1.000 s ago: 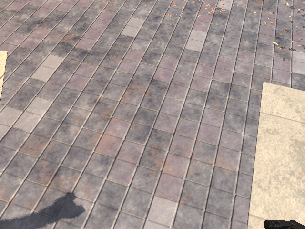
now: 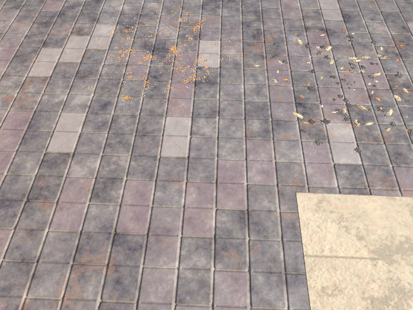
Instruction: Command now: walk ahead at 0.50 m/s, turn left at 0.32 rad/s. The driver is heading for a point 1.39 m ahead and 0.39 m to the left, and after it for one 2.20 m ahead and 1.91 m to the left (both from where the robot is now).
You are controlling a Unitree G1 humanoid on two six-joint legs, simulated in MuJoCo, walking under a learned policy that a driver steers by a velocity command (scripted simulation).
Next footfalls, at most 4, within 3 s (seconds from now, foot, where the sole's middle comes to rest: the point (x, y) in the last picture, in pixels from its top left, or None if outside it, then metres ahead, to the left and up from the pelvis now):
0.50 right None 0.46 -0.06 -0.76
1.00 left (128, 268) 0.59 0.31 -0.76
1.56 right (156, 174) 0.98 0.26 -0.76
2.02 left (99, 132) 1.19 0.53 -0.76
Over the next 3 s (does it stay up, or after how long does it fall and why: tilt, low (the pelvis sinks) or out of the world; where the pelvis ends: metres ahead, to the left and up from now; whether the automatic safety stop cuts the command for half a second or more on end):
stays up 1.32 0.42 0.01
